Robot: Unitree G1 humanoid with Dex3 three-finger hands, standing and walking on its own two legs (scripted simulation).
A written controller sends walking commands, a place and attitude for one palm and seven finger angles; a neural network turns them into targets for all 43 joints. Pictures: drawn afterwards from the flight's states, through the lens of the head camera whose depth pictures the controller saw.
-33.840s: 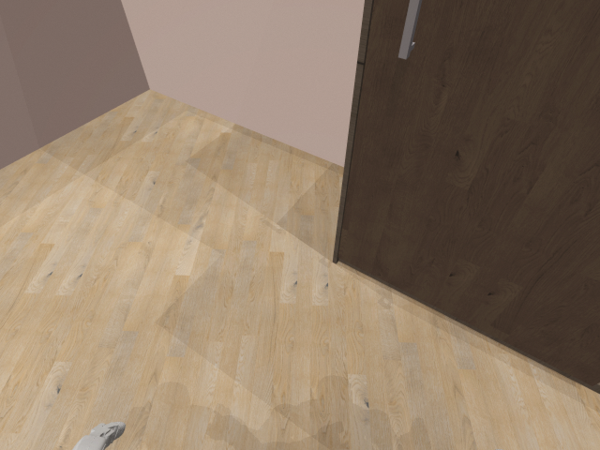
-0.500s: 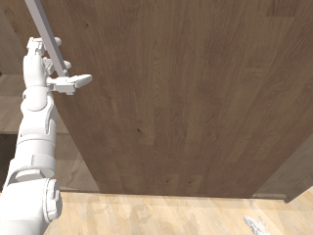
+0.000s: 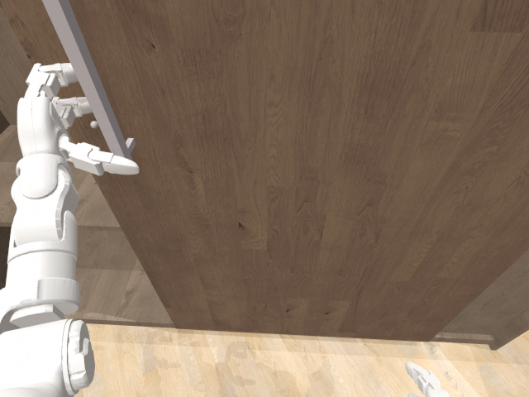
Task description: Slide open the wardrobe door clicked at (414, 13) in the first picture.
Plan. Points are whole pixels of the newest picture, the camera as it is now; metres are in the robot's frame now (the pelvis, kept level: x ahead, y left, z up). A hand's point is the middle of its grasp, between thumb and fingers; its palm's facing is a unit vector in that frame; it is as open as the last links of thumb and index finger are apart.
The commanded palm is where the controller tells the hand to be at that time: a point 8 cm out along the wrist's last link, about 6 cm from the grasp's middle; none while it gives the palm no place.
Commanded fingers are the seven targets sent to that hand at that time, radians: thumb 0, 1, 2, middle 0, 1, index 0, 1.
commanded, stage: slip the hand off the handle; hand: left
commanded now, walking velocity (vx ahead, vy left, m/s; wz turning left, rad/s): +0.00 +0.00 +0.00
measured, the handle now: (100, 85) +0.46 +0.25 +0.26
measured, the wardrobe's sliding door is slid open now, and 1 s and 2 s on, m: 0.65 0.65 0.65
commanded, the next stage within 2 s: draw the hand back to the body in 1.14 s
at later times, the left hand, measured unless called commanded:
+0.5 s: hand (47, 127) +0.39 +0.31 +0.23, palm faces +0.36 -0.92 -0.14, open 14.7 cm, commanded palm +0.35 +0.35 +0.22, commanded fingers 0.00 -0.55 0.20 -0.25 -1.15 -0.25 -1.15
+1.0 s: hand (17, 167) +0.32 +0.31 +0.22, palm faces +0.37 -0.92 -0.14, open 14.7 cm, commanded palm +0.28 +0.35 +0.22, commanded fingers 0.00 -0.55 0.20 -0.25 -1.15 -0.25 -1.15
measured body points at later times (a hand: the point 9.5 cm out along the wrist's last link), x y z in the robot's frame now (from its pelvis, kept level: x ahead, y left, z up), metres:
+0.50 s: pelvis +0.00 +0.00 +0.00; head +0.01 +0.00 +0.45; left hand +0.37 +0.36 +0.24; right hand +0.11 -0.26 -0.11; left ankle +0.07 +0.11 -0.74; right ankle -0.04 -0.09 -0.74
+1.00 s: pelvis -0.01 +0.01 +0.00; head -0.02 +0.00 +0.45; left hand +0.30 +0.36 +0.23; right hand +0.16 -0.23 -0.09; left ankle +0.07 +0.11 -0.74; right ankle -0.04 -0.09 -0.74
